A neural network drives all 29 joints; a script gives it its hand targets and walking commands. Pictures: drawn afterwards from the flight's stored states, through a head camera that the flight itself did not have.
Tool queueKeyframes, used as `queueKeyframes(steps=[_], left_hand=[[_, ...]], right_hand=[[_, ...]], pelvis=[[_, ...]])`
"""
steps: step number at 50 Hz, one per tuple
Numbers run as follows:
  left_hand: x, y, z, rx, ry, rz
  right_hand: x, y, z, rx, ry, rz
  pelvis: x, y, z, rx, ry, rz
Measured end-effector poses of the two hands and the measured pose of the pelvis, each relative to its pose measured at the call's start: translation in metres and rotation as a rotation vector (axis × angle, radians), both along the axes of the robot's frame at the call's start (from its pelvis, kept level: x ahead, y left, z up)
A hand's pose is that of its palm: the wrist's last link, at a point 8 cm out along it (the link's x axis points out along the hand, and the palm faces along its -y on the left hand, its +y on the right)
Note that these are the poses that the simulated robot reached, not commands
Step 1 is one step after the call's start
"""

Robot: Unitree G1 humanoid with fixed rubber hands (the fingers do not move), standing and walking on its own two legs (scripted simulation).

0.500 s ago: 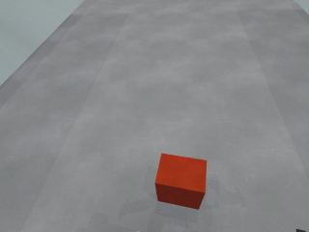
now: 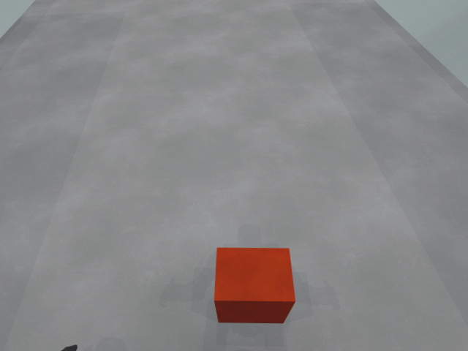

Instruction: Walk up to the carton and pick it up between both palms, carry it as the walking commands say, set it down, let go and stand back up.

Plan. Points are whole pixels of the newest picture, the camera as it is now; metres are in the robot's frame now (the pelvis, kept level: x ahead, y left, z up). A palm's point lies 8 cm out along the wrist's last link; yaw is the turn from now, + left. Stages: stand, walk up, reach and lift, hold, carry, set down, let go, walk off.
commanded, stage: walk up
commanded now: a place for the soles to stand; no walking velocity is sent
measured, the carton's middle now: (251, 287) +0.43 -0.03 -0.61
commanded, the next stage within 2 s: reach and lift in 1.76 s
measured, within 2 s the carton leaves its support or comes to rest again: neither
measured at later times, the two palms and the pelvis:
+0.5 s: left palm (75, 340) +0.17 +0.30 -0.08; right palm out of the picture +0.10 -0.35 -0.08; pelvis +0.02 -0.01 +0.00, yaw -5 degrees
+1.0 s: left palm out of the picture +0.14 +0.29 -0.08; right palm out of the picture +0.06 -0.35 -0.07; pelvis +0.00 -0.01 +0.02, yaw -6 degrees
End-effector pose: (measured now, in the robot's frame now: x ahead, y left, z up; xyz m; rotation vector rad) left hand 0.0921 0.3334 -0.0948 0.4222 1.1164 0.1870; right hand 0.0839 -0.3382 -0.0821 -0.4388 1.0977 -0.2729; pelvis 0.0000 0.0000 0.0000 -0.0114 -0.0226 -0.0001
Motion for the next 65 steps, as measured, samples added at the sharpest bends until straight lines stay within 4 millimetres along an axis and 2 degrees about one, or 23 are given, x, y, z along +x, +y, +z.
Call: queueKeyframes(steps=[3,9,14,19,26,32,41,57,65], left_hand=[[0.025,-0.005,0.002,-0.020,-0.020,-0.011],[0.073,-0.017,0.006,-0.026,-0.077,-0.063],[0.089,-0.022,0.009,-0.019,-0.101,-0.074],[0.088,-0.025,0.011,-0.017,-0.099,-0.074],[0.075,-0.034,0.013,-0.014,-0.078,-0.093],[0.059,-0.037,0.015,-0.031,-0.049,-0.082],[0.047,-0.041,0.015,-0.044,-0.031,-0.079],[0.061,-0.040,0.012,-0.056,-0.016,-0.098],[0.069,-0.044,0.014,-0.049,-0.015,-0.092]], right_hand=[[0.005,0.006,0.001,0.007,-0.007,-0.007],[0.017,-0.001,0.002,0.002,-0.028,-0.037],[0.028,-0.003,0.002,0.006,-0.055,-0.047],[0.029,-0.004,0.002,0.009,-0.072,-0.045],[0.014,-0.015,0.000,0.014,-0.069,-0.067],[0.000,-0.009,0.004,0.033,-0.045,-0.061],[-0.015,-0.013,0.007,0.034,-0.026,-0.082],[-0.030,-0.004,0.005,0.044,0.029,-0.120],[-0.020,-0.006,0.002,0.055,0.014,-0.133]], pelvis=[[0.011,0.002,0.003,0.010,0.009,-0.018],[0.028,-0.002,0.002,0.004,0.010,-0.045],[0.029,-0.005,0.002,0.011,0.000,-0.051],[0.026,-0.006,0.002,0.019,-0.009,-0.066],[0.017,-0.013,0.003,0.012,-0.018,-0.081],[0.012,-0.013,0.011,0.023,-0.013,-0.083],[0.004,-0.016,0.016,0.021,-0.015,-0.097],[0.008,-0.008,0.019,0.021,0.007,-0.116],[0.015,-0.011,0.018,0.017,-0.005,-0.114]])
